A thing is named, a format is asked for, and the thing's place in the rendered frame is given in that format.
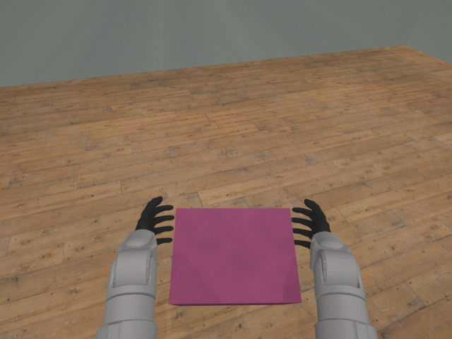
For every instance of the left robot forearm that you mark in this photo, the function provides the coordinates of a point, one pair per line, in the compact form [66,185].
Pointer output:
[131,290]

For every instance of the robot left hand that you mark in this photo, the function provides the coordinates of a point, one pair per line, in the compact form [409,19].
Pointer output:
[147,220]

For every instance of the right robot forearm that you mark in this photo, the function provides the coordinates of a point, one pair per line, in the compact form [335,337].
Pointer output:
[339,291]

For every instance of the robot right hand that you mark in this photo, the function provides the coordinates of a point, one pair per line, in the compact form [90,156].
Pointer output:
[318,223]

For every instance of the carton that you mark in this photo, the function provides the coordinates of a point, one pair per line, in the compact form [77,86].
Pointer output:
[233,256]

